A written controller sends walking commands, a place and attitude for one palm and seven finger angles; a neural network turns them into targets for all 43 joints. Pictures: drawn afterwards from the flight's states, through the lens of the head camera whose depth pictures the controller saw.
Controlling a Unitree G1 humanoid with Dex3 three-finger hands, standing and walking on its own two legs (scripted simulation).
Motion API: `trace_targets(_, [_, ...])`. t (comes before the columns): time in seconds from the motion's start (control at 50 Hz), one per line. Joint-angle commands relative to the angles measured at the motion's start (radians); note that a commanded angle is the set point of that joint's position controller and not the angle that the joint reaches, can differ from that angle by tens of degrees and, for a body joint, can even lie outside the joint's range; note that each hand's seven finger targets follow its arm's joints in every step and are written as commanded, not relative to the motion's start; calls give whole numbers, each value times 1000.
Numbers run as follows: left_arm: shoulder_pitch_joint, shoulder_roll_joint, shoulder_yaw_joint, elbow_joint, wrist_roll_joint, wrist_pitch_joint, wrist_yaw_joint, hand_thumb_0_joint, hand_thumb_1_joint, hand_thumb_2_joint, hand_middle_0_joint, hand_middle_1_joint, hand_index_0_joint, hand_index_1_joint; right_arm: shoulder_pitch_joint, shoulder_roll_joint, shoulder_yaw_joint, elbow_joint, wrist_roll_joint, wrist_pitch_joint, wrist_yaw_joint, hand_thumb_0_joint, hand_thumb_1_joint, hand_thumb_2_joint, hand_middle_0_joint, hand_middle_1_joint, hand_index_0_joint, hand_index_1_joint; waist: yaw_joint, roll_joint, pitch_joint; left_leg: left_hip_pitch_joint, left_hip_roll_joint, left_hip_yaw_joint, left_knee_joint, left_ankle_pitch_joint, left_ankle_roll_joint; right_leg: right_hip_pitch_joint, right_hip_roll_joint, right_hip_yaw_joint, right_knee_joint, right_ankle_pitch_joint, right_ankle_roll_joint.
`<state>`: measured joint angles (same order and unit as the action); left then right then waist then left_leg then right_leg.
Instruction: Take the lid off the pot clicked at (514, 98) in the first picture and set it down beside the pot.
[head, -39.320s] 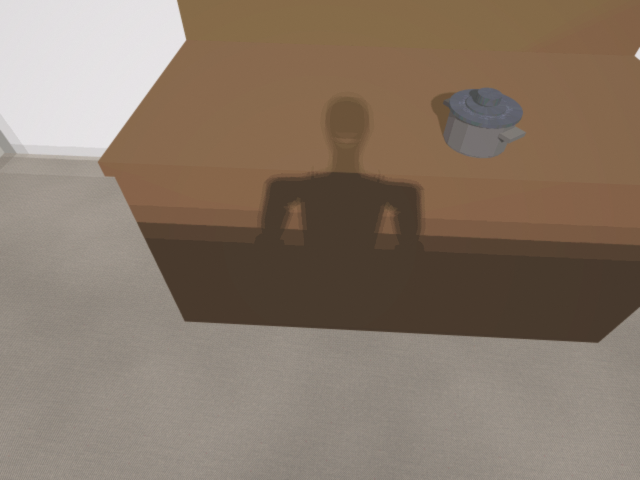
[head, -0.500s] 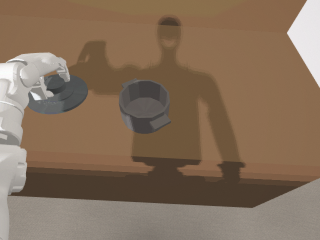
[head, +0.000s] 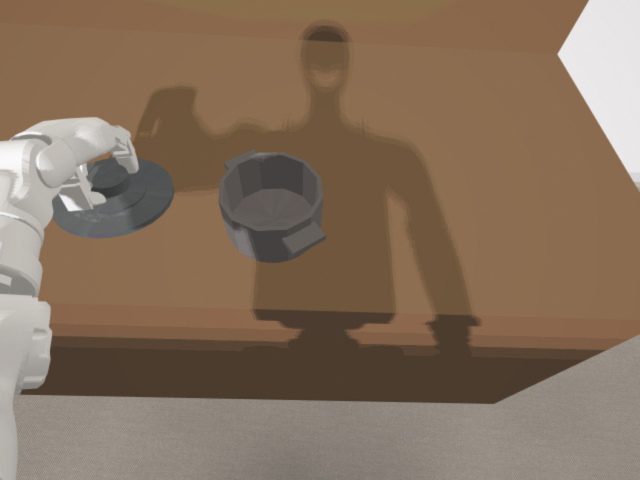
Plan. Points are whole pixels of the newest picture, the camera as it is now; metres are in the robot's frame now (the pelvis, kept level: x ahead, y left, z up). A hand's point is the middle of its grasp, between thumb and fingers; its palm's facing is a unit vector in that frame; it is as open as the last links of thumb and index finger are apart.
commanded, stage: lower the lid onto the table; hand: left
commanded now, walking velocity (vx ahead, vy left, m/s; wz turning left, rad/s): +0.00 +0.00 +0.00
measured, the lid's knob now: (108, 180) +0.49 +0.27 +0.06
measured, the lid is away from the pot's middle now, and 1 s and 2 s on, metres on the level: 0.22 0.23 0.23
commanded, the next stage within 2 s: open the fingers wide in 0.68 s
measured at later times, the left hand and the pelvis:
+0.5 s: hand (95, 203) +0.46 +0.28 +0.06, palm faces -0.50 -0.07 -0.87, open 8.5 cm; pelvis +0.00 -0.01 -0.01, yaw -1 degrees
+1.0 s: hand (90, 216) +0.45 +0.29 +0.04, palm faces -0.44 -0.08 -0.89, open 8.5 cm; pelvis +0.00 +0.00 -0.01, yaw -1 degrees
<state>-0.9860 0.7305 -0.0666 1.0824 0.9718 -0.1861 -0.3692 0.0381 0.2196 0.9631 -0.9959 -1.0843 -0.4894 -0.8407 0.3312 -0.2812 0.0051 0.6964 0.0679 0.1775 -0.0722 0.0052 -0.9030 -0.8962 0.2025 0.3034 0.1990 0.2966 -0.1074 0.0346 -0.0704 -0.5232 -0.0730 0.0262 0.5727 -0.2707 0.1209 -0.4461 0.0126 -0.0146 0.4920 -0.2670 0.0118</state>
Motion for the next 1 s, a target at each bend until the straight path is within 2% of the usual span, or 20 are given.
trace_targets(0.0, [-519, 321, 78, -144, 3, 9, 74, 0, 532, 1116, -993, -1085, -756, -995, 103, -192, -56, -54, 1, -26, -12, 0, -900, -900, 200, 300, 200, 300, -7, 105, -374, 458, 83, -119, -9, 445, -77, -118, 51, -41, -25, 168, -67])
trace_targets(0.08, [-495, 367, 103, -133, 13, 8, 79, 0, 532, 1116, -993, -1085, -756, -995, 110, -195, -52, -64, 1, -27, -17, 0, -900, -900, 200, 300, 200, 300, -4, 98, -401, 415, 75, -99, 10, 431, -67, -72, 48, -32, -13, 203, -67])
trace_targets(0.16, [-517, 360, 113, -228, 8, -17, 71, 0, 532, 1116, -993, -1085, -756, -995, 119, -189, -66, -73, -6, -26, -22, 0, -900, -900, 200, 300, 200, 300, -7, 146, -499, 519, 84, -113, 40, 600, -74, -90, 54, -32, -6, 248, -64])
trace_targets(0.2, [-472, 407, 153, -172, 0, -20, 68, 0, 532, 1116, -993, -1085, -756, -995, 129, -193, -63, -64, -5, -22, -25, 0, -900, -900, 200, 300, 200, 300, -8, 104, -473, 474, 81, -103, 40, 550, -65, -77, 56, -30, -5, 241, -58])
trace_targets(0.24, [-462, 362, 115, -144, -10, -16, 64, 0, 532, 1116, -993, -1085, -756, -995, 129, -194, -61, -57, 0, -20, -28, 0, -900, -900, 200, 300, 200, 300, -18, 82, -427, 429, 78, -90, 36, 479, -54, -91, 54, -31, -8, 228, -57])
trace_targets(0.28, [-488, 308, 65, -137, -3, -13, 65, 0, 532, 1116, -993, -1085, -756, -995, 133, -195, -62, -43, 0, -18, -26, 0, -900, -900, 200, 300, 200, 300, -28, 111, -397, 433, 83, -96, 42, 488, -61, -139, 56, -38, -1, 208, -61])
trace_targets(0.32, [-491, 320, 76, -155, 5, -15, 67, 0, 532, 1116, -993, -1085, -756, -995, 134, -194, -64, -42, 1, -16, -23, 0, -900, -900, 200, 300, 200, 300, -23, 136, -392, 447, 87, -104, 45, 495, -69, -161, 58, -40, 1, 184, -64])
trace_targets(0.4, [-471, 361, 106, -152, 3, -30, 71, 0, 532, 1116, -993, -1085, -756, -995, 140, -196, -59, -46, 1, -13, -29, 0, -900, -900, 200, 300, 200, 300, -23, 103, -431, 419, 79, -92, 63, 487, -58, -133, 58, -32, 18, 215, -61])
trace_targets(0.46, [-485, 388, 130, -200, 5, -40, 79, 0, 532, 1116, -993, -1085, -756, -995, 140, -195, -62, -52, -2, -18, -33, 0, -900, -900, 200, 300, 200, 300, -14, 141, -475, 444, 80, -89, 74, 539, -59, -128, 58, -30, 24, 239, -64])
trace_targets(0.54, [-467, 409, 140, -160, 12, -38, 93, 0, 532, 1116, -993, -1085, -756, -995, 144, -197, -56, -51, -1, -17, -37, 0, -900, -900, 200, 300, 200, 300, -20, 127, -462, 404, 79, -86, 80, 481, -57, -136, 59, -31, 34, 218, -61])
trace_targets(0.62, [-456, 333, 75, -90, 14, -26, 91, 0, 532, 1116, -993, -1085, -756, -995, 152, -197, -54, -40, 5, -18, -33, 0, -900, -900, 200, 300, 200, 300, -35, 129, -388, 366, 85, -87, 92, 436, -61, -207, 62, -40, 45, 169, -62])
trace_targets(0.7, [-484, 399, 137, -182, 21, -44, 91, 0, 532, 1116, -993, -1085, -756, -995, 165, -195, -60, -45, -4, -15, -36, 0, -900, -900, 200, 300, 200, 300, -23, 163, -503, 440, 88, -101, 118, 562, -68, -186, 65, -37, 62, 217, -62])
trace_targets(0.74, [-444, 323, 86, -100, 16, -38, 84, 0, 532, 1116, -993, -1085, -756, -995, 172, -194, -60, -34, -4, -12, -33, 0, -900, -900, 200, 300, 200, 300, -40, 122, -451, 409, 89, -100, 129, 542, -68, -231, 69, -45, 66, 195, -59])
trace_targets(0.76, [-239, 360, 169, -94, 2, -60, 81, 0, 532, 1116, -993, -1085, -756, -995, 159, -181, -64, -75, -3, -14, -20, 0, -900, -900, 200, 300, 200, 300, 17, 134, -466, 416, 84, -108, 128, 648, -79, -183, 67, -50, 77, 221, -67])
trace_targets(0.78, [-229, 380, 194, -170, 4, -86, 86, 0, 521, 1100, -976, -1082, -744, -994, 140, -188, -64, -81, -18, 6, -18, 0, -900, -900, 200, 300, 200, 300, 19, 115, -489, 412, 88, -103, 133, 658, -82, -178, 69, -45, 78, 223, -68])
trace_targets(0.8, [-233, 393, 201, -168, 7, -96, 93, 0, 509, 1083, -958, -1079, -733, -993, 133, -186, -65, -82, -19, 16, -18, 0, -900, -900, 200, 300, 200, 300, 16, 108, -491, 397, 86, -94, 134, 624, -77, -166, 68, -40, 76, 225, -66])
trace_targets(0.86, [-366, 301, 114, -270, -1, -90, 105, 0, 475, 1034, -905, -1070, -698, -991, 120, -184, -76, -66, -18, 32, -10, 0, -900, -900, 200, 300, 200, 300, -10, 137, -460, 427, 100, -102, 124, 606, -74, -216, 65, -42, 60, 197, -67])
trace_targets(0.92, [-303, 429, 210, -191, 18, -71, 142, 0, 439, 988, -854, -1060, -664, -988, 130, -189, -66, -74, -10, 40, -12, 0, -900, -900, 200, 300, 200, 300, 2, 94, -454, 379, 88, -101, 115, 537, -72, -185, 71, -43, 68, 181, -66])
trace_targets(0.96, [-322, 418, 200, -211, 14, -65, 152, 0, 414, 960, -820, -1052, -642, -984, 120, -187, -63, -76, -10, 38, -11, 0, -900, -900, 200, 300, 200, 300, 10, 134, -450, 375, 87, -100, 105, 526, -76, -188, 62, -44, 73, 180, -72])
trace_targets(0.98, [-328, 361, 153, -202, 19, -59, 154, 0, 401, 948, -803, -1047, -631, -982, 120, -183, -65, -74, -11, 41, -8, 0, -900, -900, 200, 300, 200, 300, -3, 144, -446, 398, 89, -107, 106, 516, -81, -222, 66, -47, 72, 156, -70])
